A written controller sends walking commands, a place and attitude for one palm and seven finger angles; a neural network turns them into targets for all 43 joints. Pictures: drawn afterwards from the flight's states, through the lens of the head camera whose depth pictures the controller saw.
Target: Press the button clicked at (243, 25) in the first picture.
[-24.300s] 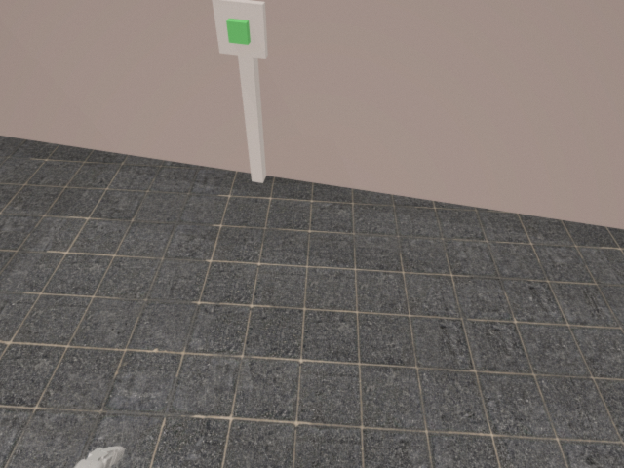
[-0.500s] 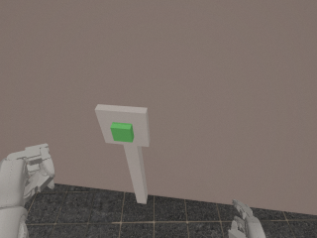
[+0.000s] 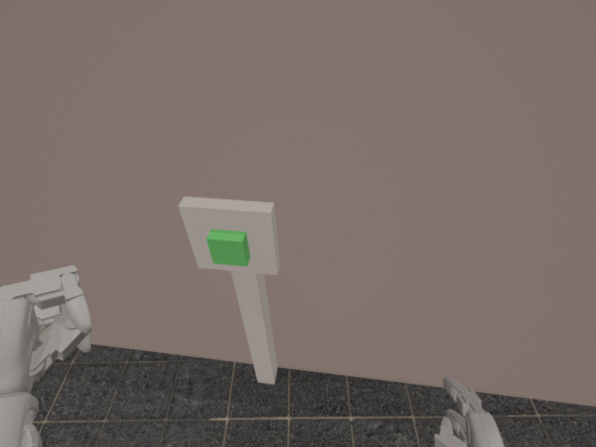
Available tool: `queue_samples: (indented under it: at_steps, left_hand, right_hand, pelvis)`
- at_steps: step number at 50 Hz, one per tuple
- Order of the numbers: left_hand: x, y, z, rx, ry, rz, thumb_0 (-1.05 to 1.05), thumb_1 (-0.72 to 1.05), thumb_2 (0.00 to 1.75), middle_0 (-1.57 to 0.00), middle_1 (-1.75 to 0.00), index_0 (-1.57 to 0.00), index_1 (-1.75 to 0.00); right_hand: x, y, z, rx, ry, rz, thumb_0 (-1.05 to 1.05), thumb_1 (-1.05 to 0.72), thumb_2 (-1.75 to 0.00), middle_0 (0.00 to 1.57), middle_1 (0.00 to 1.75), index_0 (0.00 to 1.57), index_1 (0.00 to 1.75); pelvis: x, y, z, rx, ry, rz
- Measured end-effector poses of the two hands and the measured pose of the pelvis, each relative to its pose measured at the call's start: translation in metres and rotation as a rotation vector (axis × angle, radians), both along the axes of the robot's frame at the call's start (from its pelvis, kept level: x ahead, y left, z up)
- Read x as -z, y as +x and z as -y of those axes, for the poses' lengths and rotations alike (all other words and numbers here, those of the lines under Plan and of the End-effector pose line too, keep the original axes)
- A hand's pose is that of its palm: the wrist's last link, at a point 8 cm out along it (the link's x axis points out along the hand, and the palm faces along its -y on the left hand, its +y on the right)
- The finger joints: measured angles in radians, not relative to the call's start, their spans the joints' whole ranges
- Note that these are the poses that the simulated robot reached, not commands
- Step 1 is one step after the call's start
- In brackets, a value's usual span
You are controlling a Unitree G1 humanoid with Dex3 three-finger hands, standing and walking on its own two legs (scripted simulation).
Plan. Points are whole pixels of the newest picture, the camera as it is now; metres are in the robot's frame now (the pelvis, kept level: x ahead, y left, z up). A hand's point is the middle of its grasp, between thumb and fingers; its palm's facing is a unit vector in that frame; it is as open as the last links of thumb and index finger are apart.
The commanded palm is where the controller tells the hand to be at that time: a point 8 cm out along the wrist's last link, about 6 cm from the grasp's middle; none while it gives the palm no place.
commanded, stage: step back with the hand held close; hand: left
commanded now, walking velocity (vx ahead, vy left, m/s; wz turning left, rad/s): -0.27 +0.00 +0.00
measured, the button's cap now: (229, 246) +0.49 +0.21 -0.04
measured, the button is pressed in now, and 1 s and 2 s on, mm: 0 0 0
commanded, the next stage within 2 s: stop stepping back and stand still in 1.20 s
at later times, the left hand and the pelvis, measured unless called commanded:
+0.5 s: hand (43, 363) +0.14 +0.26 +0.16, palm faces +0.37 -0.79 -0.49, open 3.1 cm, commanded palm +0.08 +0.30 +0.18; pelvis -0.05 +0.02 -0.01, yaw +0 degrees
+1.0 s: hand out of the picture +0.06 +0.25 +0.16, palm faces +0.42 -0.79 -0.45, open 3.1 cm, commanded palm -0.01 +0.30 +0.18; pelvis -0.12 +0.01 -0.02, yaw +4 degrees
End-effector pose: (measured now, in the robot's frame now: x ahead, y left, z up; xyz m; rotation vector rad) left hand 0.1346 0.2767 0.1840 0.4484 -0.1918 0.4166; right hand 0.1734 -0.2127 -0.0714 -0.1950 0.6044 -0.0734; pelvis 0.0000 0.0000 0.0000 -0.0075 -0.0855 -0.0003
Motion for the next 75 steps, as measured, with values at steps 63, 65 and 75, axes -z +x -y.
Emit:
queue_samples:
  at_steps: [63,65,75]
  left_hand:
    - [-0.002,-0.164,-0.028,0.045,0.1,0.084,0.01,0.89,0.9,-1.31,-1.5,-1.31,-1.49]
    - [-0.005,-0.171,-0.015,0.079,0.084,0.098,0.02,0.89,0.9,-1.31,-1.5,-1.31,-1.5]
    - [-0.006,-0.218,0.039,0.167,0.157,-0.009,0.01,0.89,0.9,-1.31,-1.5,-1.31,-1.49]
  right_hand:
    - [-0.001,-0.177,-0.017,0.007,-0.051,-0.119,0.01,-0.9,-0.89,0.2,0.3,0.21,0.3]
    - [-0.002,-0.188,-0.017,0.001,-0.033,-0.104,0.01,-0.9,-0.89,0.2,0.3,0.21,0.3]
    - [0.016,-0.267,0.032,0.058,0.016,-0.14,0.01,-0.9,-0.89,0.2,0.3,0.21,0.3]
  pelvis:
    - [0.005,-0.176,-0.012,-0.02,-0.047,-0.127]
    - [0.004,-0.187,-0.008,0.001,-0.044,-0.134]
    - [0.008,-0.247,0.029,0.014,0.002,-0.138]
